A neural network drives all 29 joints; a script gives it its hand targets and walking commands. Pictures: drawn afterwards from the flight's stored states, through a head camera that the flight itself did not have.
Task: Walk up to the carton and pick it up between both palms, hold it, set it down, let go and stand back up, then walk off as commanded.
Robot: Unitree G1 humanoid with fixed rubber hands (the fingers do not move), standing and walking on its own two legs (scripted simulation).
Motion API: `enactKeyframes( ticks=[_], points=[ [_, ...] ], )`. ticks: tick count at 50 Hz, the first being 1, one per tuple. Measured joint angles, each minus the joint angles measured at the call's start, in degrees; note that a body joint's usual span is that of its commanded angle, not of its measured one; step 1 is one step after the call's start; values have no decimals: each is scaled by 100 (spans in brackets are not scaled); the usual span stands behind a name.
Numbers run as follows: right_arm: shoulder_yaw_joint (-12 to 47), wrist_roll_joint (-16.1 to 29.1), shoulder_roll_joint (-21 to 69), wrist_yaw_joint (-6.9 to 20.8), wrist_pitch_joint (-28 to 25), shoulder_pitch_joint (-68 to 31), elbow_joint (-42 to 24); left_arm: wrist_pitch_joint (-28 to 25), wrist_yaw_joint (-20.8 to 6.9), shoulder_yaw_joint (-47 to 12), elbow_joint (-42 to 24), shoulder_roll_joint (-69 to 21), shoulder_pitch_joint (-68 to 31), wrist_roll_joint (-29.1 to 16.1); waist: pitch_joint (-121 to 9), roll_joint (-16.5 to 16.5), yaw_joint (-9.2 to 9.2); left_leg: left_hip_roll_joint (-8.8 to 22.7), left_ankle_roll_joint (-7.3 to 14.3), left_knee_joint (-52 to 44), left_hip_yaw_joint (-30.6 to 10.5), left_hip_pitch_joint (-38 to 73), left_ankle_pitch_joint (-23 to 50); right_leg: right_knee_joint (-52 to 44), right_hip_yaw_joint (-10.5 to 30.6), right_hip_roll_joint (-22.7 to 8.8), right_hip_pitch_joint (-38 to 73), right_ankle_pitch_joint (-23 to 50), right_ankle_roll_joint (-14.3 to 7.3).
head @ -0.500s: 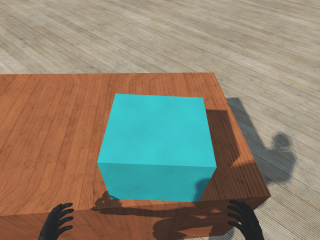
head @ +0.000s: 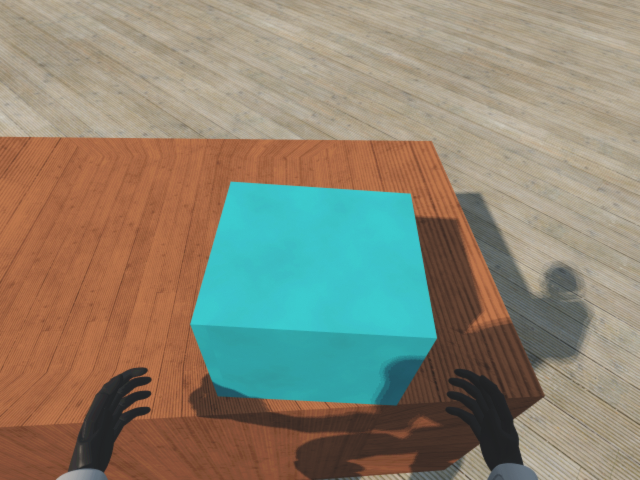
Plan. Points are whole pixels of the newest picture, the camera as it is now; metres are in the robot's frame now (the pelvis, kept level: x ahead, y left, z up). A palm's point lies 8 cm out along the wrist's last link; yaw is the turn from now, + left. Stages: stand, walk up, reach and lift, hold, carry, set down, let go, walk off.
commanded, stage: reach and lift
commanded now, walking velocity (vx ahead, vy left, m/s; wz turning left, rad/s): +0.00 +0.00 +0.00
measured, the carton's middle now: (314, 294) +0.41 +0.02 -0.06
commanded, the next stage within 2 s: none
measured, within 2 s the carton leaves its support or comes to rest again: neither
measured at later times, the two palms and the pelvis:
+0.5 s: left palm (114, 366) +0.25 +0.27 -0.01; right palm (496, 373) +0.26 -0.22 +0.00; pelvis +0.01 +0.01 +0.01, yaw -1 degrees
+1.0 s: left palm (117, 289) +0.33 +0.27 +0.05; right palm (493, 304) +0.32 -0.21 +0.05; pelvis -0.01 +0.00 +0.01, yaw -1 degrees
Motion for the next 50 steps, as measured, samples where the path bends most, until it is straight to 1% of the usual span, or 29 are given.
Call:
enactKeyframes(
  ticks=[4,7,11,15,19,27,33,40,44,47,50],
  points=[
    [-64,79,-113,25,41,-237,116,155,102,-58,-92,-46,-199,20,-21,70,-15,10,22,13,47,-52,-20,-52,49,3,-40,35,33],
    [-43,158,-250,34,104,-342,18,250,149,-72,-200,-78,-336,-29,-70,130,-45,-3,54,-15,78,-57,-24,-107,80,-14,-42,56,68],
    [52,247,-411,53,189,-495,-21,422,176,46,-250,-99,-495,68,-164,180,-80,-10,80,-89,118,-24,-15,-215,120,-26,-7,97,93],
    [121,326,-504,59,373,-597,-65,663,147,110,-262,-85,-623,73,-194,187,-78,-16,94,-217,134,62,27,-378,137,-33,89,167,104],
    [41,356,-549,107,677,-803,-98,964,222,31,-217,-76,-859,-44,-224,190,-33,-4,89,-299,140,20,81,-473,145,-21,46,236,94],
    [119,477,-689,-19,1242,-1250,-545,1552,303,38,-604,-54,-1283,-130,-224,145,19,27,72,-454,124,-110,223,-604,133,14,-96,365,74],
    [137,608,-772,-170,1647,-1621,-685,2065,210,149,-776,60,-1725,-122,-283,165,0,48,48,-597,79,-72,329,-773,93,43,-38,475,48],
    [244,751,-922,-285,2189,-2031,-823,2559,121,186,-531,228,-2399,-191,-309,164,-7,68,32,-767,68,-63,481,-859,84,67,-71,582,24],
    [214,772,-944,-368,2532,-2315,-774,2707,78,99,-190,290,-2818,-293,-310,164,-4,77,30,-802,58,-145,545,-836,74,79,-179,617,10],
    [217,796,-968,-421,2761,-2498,-910,2810,100,43,-65,355,-3072,-419,-322,160,6,89,26,-813,60,-272,592,-801,75,91,-329,639,4],
    [259,758,-989,-461,2916,-2759,-952,2853,62,50,141,430,-3373,-484,-338,137,1,91,29,-809,48,-418,628,-750,62,95,-492,646,5]
  ],
)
